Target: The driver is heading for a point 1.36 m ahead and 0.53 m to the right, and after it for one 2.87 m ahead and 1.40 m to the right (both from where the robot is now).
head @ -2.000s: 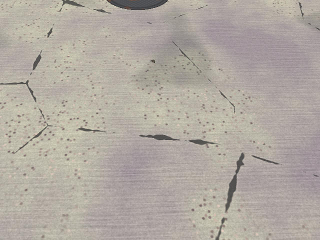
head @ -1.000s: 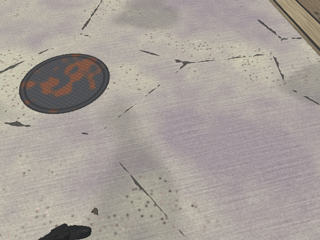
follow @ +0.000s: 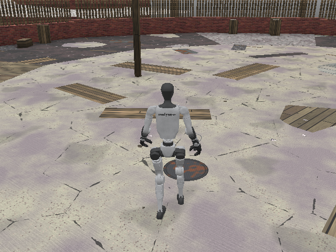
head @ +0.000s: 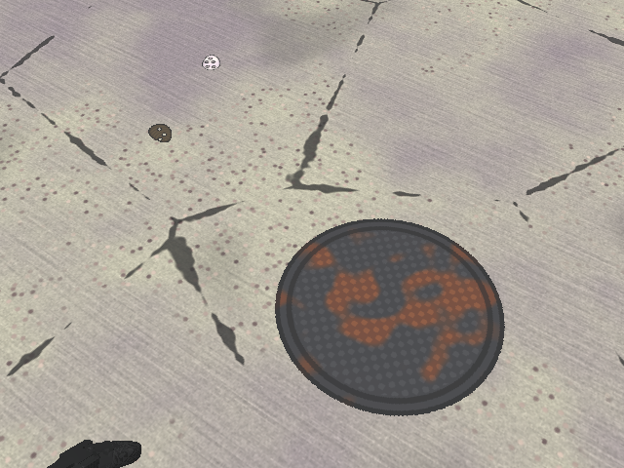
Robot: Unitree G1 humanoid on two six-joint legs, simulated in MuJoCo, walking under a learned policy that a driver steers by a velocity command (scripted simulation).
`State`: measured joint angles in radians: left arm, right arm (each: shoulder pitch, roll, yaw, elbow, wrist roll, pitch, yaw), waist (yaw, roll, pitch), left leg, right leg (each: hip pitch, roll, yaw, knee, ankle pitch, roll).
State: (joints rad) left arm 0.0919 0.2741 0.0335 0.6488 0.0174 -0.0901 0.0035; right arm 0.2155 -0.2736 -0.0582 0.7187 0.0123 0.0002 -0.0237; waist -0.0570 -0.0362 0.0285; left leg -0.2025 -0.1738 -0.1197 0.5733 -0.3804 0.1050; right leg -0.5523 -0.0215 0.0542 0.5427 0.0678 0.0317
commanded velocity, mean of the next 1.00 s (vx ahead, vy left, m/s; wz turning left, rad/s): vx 0.03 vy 0.00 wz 0.05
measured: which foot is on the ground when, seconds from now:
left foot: down 0.00-0.04, up 0.06-0.30, down 0.32-1.00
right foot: down 0.00-1.00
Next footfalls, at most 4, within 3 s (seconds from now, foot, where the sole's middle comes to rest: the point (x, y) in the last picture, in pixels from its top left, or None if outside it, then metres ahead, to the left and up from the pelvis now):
0.32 left None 0.09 0.11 -0.76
2.08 right None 0.27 -0.17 -0.76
2.54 left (294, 355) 0.72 0.02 -0.76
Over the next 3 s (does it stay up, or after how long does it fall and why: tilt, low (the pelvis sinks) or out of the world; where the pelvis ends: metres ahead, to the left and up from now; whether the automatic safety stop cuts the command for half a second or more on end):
stays up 0.91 -0.09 -0.01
